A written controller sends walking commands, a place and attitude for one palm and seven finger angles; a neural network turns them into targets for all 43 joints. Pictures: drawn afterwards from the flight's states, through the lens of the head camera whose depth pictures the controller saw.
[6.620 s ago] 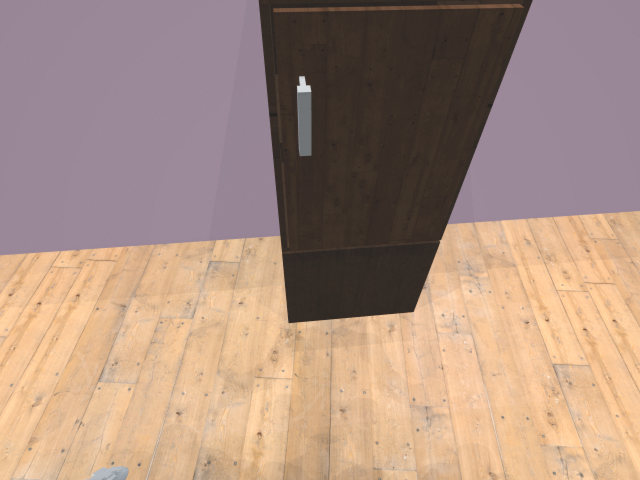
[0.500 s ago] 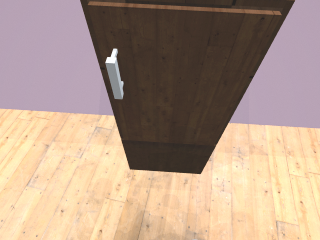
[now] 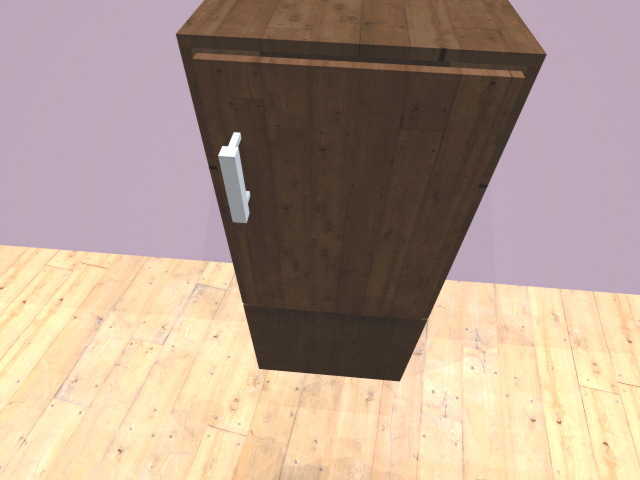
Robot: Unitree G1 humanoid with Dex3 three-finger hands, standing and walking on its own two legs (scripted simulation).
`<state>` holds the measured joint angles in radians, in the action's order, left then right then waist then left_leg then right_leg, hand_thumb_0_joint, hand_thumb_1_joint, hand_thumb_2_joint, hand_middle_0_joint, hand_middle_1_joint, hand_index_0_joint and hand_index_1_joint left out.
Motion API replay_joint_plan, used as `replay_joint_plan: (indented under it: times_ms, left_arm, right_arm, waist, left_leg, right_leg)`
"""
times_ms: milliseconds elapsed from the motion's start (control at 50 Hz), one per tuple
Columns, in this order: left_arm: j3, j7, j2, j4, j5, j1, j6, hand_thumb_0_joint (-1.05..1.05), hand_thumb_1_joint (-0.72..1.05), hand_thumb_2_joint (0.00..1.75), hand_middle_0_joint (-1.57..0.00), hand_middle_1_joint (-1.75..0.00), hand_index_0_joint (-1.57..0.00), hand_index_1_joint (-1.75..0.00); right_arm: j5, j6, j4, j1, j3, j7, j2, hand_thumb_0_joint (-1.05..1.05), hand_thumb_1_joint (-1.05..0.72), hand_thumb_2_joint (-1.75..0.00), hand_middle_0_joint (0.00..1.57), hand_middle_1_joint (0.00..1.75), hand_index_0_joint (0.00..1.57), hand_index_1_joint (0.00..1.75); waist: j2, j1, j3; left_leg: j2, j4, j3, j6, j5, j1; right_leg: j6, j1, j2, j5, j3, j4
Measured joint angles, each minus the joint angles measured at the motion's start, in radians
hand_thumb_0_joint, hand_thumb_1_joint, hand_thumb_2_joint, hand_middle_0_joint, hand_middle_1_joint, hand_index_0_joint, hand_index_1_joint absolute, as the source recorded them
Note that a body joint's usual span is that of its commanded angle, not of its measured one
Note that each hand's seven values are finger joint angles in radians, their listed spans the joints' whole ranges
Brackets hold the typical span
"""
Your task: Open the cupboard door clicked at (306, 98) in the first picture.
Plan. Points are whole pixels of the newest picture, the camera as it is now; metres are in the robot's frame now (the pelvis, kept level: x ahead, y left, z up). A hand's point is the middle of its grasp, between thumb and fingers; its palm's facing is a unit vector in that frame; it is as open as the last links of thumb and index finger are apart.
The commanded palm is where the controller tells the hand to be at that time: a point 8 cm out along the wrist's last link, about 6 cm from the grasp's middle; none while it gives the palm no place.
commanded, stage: come to a stop and stand still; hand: left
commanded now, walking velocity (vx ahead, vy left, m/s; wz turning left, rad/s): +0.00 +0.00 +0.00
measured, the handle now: (238, 178) +0.51 +0.18 +0.09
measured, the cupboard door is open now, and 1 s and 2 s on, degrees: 0 0 0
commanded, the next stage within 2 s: look again from close up in 1.22 s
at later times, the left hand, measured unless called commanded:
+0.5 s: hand out of the picture +0.04 +0.18 -0.16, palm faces -0.03 -0.97 -0.24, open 7.4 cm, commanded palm none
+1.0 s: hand out of the picture +0.06 +0.15 -0.16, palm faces -0.01 -0.98 -0.22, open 7.4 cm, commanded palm none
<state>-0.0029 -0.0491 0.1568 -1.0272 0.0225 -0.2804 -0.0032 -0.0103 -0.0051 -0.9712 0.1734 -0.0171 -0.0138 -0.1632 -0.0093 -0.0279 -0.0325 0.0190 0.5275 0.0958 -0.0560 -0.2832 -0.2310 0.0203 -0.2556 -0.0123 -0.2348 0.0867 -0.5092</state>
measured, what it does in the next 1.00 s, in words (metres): stands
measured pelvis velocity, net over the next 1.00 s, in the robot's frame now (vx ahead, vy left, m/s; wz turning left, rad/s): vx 0.03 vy -0.03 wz -0.02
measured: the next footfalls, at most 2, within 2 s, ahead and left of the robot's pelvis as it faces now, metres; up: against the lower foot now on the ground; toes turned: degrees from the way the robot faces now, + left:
none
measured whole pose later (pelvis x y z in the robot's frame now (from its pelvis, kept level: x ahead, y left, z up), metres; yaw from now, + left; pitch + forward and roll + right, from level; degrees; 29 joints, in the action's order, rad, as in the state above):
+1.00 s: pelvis +0.03 -0.03 +0.01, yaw -1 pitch -1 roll +1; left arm -0.01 -0.03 0.17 -1.12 0.01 -0.23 -0.02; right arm -0.01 0.03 -1.13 0.23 0.01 -0.03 -0.17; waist -0.01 -0.01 -0.03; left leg 0.00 0.38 0.10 -0.02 -0.26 -0.11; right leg 0.05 -0.17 0.02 -0.24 0.07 -0.42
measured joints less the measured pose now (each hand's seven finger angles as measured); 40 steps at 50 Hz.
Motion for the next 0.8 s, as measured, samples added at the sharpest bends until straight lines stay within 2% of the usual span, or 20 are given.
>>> replay_joint_plan:
  times_ms: [80,220,520,800]
  left_arm:
    - [-0.007,0.009,0.000,-0.016,0.000,-0.032,0.008,0.01,0.91,0.90,-0.20,-0.30,-0.20,-0.30]
    - [-0.005,0.017,0.015,-0.019,0.000,-0.032,0.003,0.01,0.91,0.90,-0.20,-0.30,-0.20,-0.30]
    - [-0.014,0.022,0.015,-0.062,-0.010,0.046,-0.015,0.01,0.90,0.90,-0.20,-0.30,-0.20,-0.30]
    - [-0.012,0.019,0.016,-0.082,-0.010,0.072,-0.019,0.01,0.91,0.90,-0.20,-0.30,-0.20,-0.30]
  right_arm:
    - [-0.002,0.015,0.026,0.046,0.001,0.001,-0.016,0.00,-0.93,-0.90,0.20,0.30,0.20,0.29]
    - [-0.007,0.018,-0.013,0.103,0.014,0.003,-0.046,0.00,-0.93,-0.90,0.20,0.30,0.20,0.29]
    - [-0.004,0.034,-0.135,0.124,0.032,-0.001,-0.038,0.01,-0.91,-0.90,0.20,0.30,0.20,0.29]
    - [-0.003,0.040,-0.155,0.076,0.031,-0.010,-0.013,0.00,-0.91,-0.90,0.20,0.30,0.20,0.29]
  waist:
    - [-0.030,0.017,0.023]
    - [-0.043,0.016,0.030]
    - [-0.018,0.035,-0.004]
    - [0.000,0.031,0.001]
  left_leg:
    - [0.015,-0.007,0.010,-0.018,-0.003,0.014]
    - [0.033,-0.079,0.022,-0.021,0.032,0.046]
    - [0.015,-0.133,0.021,0.002,0.045,0.084]
    - [-0.008,-0.141,0.014,0.026,0.029,0.112]
  right_leg:
    - [-0.011,-0.002,-0.015,-0.017,-0.011,-0.024]
    - [-0.014,0.006,-0.027,-0.004,-0.026,0.000]
    - [0.004,0.038,-0.005,0.005,-0.026,0.049]
    - [0.023,0.074,0.020,-0.006,-0.018,0.073]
